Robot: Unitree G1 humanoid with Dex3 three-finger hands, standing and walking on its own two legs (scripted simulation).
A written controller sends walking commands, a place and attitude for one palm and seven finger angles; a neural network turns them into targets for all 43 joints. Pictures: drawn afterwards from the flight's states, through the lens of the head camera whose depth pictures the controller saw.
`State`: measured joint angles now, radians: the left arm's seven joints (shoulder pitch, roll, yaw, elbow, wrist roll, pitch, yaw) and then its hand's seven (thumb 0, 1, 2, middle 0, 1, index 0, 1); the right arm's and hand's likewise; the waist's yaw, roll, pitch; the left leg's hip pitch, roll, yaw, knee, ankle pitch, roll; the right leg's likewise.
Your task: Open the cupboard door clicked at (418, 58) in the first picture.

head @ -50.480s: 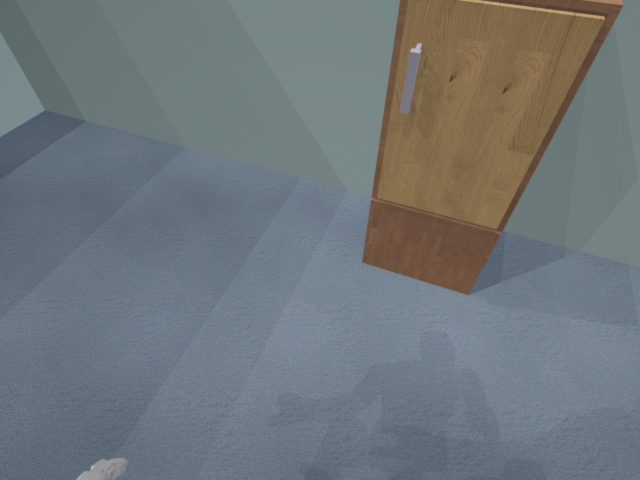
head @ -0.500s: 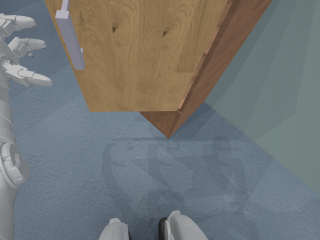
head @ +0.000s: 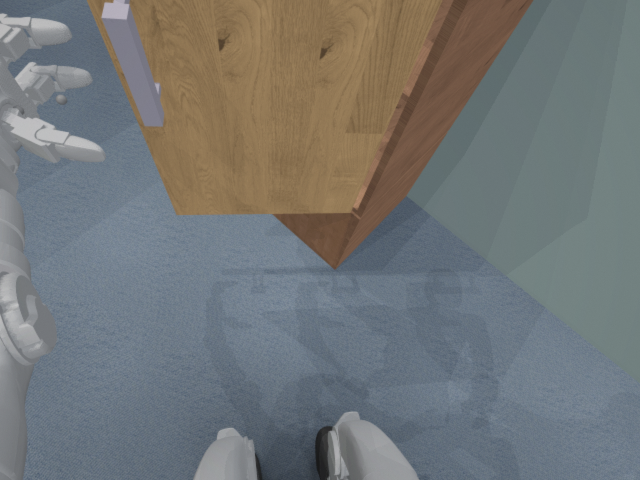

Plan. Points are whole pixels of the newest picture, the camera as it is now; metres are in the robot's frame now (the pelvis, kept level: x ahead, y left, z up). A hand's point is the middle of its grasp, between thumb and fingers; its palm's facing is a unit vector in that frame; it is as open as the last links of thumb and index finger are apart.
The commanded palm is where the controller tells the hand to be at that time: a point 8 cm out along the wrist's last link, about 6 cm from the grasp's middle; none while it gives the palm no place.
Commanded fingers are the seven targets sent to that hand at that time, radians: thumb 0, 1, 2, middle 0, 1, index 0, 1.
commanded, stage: slide the fingers in behind the handle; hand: left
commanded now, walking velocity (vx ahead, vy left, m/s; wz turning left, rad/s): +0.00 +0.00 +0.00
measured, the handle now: (140, 60) +0.59 +0.16 +0.10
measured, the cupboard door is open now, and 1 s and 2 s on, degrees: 47 47 47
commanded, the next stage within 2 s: close the thumb around the handle in 1.46 s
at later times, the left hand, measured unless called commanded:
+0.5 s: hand (92, 97) +0.53 +0.20 +0.09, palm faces -0.03 -1.00 +0.00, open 14.0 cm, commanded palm +0.51 +0.24 +0.09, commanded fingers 0.00 -0.50 0.30 -0.30 -1.20 -0.30 -1.20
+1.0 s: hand (146, 97) +0.54 +0.15 +0.09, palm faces -0.03 -1.00 -0.02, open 14.0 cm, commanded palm +0.52 +0.19 +0.09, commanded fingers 0.00 -0.50 0.30 -0.30 -1.20 -0.30 -1.20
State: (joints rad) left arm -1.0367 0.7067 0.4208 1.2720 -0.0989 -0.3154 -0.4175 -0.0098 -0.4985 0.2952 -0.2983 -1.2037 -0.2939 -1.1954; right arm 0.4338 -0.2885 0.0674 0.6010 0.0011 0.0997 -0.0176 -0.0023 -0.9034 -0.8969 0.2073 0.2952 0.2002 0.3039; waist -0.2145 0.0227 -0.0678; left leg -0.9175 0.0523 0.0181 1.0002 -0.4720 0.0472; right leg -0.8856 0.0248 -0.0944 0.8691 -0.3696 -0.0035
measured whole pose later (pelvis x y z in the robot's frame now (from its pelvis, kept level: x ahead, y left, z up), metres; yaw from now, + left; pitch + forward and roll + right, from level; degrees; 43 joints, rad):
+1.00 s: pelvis +0.00 -0.01 +0.00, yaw +0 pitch +22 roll -3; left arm -1.02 0.52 0.37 1.23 -0.06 -0.36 -0.21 -0.01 -0.50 0.30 -0.30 -1.20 -0.30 -1.20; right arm 0.43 -0.26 0.05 0.60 -0.01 0.07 0.02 0.00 -0.90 -0.90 0.21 0.29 0.20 0.30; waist -0.21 0.04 -0.08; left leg -0.89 0.05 0.03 0.99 -0.47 0.03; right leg -0.89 0.02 -0.08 0.90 -0.39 -0.02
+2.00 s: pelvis +0.00 -0.01 +0.00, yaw +0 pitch +21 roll -3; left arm -1.00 0.49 0.35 1.22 -0.08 -0.38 -0.20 0.00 0.26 0.62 -0.33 -1.28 -0.35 -1.28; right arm 0.44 -0.27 0.04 0.62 -0.01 0.06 0.02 0.00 -0.90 -0.90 0.21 0.29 0.20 0.30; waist -0.20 0.04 -0.09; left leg -0.88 0.04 0.03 0.98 -0.47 0.03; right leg -0.88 0.02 -0.08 0.89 -0.38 -0.01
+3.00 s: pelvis +0.02 -0.02 +0.02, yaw +0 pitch +12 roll -1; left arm -0.16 -0.05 0.00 0.30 -0.04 -0.28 0.32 0.03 0.66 0.74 -0.30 -1.30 -0.31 -1.26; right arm 0.26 -0.21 -0.01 0.53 -0.03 0.04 0.08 0.00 -0.91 -0.90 0.20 0.29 0.20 0.30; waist -0.05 0.03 -0.13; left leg -0.59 0.03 0.06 0.83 -0.44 0.02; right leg -0.63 0.01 -0.04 0.81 -0.39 -0.03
